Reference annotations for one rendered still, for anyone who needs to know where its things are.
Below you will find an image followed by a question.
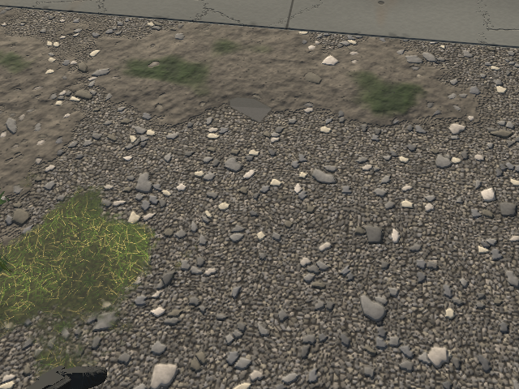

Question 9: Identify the left robot hand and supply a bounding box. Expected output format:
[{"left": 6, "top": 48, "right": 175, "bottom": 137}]
[{"left": 26, "top": 365, "right": 107, "bottom": 389}]

